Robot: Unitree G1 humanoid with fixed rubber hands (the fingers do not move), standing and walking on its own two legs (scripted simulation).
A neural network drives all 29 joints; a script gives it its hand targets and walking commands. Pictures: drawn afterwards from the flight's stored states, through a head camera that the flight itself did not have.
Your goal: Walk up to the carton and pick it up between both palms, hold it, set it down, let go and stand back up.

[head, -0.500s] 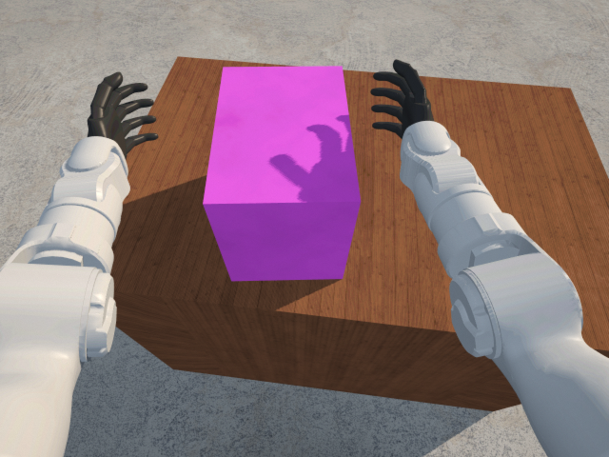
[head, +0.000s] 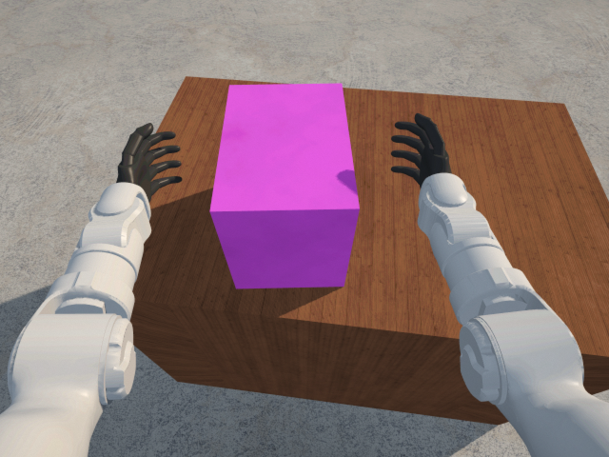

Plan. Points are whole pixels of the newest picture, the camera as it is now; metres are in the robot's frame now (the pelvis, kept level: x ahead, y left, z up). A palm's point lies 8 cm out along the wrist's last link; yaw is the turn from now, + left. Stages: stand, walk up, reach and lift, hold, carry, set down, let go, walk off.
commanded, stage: set down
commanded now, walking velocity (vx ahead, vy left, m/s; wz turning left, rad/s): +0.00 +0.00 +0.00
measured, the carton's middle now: (287, 188) +0.55 +0.04 -0.02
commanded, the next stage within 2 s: none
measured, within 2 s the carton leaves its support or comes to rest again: neither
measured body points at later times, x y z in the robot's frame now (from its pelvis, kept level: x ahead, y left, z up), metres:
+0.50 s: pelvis +0.00 +0.00 +0.00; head +0.03 +0.01 +0.45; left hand +0.39 +0.24 +0.05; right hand +0.41 -0.15 +0.06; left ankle -0.01 +0.13 -0.75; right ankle +0.01 -0.13 -0.75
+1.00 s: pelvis +0.00 +0.01 +0.00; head +0.01 +0.02 +0.45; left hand +0.32 +0.23 +0.00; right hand +0.33 -0.17 +0.01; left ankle -0.01 +0.13 -0.75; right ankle +0.01 -0.13 -0.75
